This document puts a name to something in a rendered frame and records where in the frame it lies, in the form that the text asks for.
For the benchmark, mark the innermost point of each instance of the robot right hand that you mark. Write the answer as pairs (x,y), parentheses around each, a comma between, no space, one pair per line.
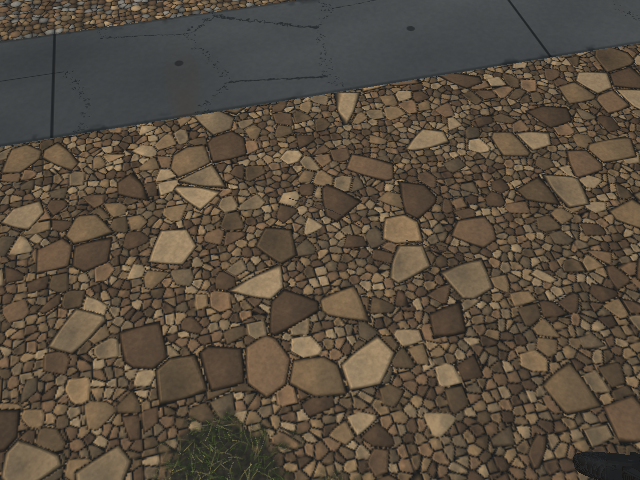
(608,466)

